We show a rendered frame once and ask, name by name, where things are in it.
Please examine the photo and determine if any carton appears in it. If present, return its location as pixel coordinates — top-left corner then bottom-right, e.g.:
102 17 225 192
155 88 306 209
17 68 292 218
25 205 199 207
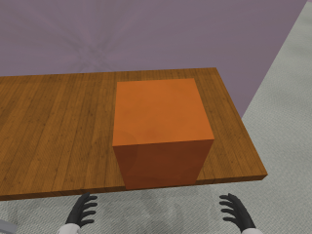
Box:
112 78 215 190

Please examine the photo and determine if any left robot hand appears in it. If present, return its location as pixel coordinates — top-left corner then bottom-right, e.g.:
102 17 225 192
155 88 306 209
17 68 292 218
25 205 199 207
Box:
65 192 98 228

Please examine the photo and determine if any table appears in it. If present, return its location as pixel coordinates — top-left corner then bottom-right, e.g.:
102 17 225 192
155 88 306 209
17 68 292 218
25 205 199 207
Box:
0 67 268 234

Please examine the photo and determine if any right robot hand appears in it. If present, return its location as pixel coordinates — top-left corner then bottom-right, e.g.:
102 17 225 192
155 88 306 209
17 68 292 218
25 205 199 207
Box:
219 193 256 234

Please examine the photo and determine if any robot left forearm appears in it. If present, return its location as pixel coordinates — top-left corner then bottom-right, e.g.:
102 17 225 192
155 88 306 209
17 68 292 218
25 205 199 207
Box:
57 223 81 234

